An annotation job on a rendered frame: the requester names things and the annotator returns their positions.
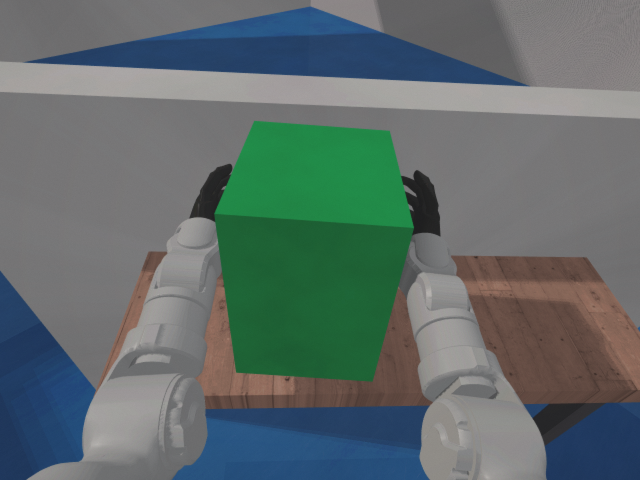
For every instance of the robot left upper arm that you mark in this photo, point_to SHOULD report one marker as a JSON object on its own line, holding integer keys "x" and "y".
{"x": 144, "y": 427}

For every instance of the robot right hand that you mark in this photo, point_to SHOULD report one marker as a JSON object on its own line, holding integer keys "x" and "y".
{"x": 425, "y": 217}

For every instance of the robot right forearm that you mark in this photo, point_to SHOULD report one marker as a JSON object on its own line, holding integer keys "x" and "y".
{"x": 454, "y": 358}

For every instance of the robot right upper arm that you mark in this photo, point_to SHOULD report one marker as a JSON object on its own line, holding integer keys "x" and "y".
{"x": 472, "y": 438}

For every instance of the robot left hand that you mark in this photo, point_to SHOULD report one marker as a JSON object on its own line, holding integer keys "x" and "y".
{"x": 211, "y": 193}

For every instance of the carton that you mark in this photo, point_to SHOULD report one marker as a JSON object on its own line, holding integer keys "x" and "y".
{"x": 313, "y": 230}

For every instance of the table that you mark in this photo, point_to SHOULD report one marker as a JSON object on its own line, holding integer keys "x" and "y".
{"x": 558, "y": 332}

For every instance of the robot left forearm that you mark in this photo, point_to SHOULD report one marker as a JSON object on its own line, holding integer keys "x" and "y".
{"x": 169, "y": 337}

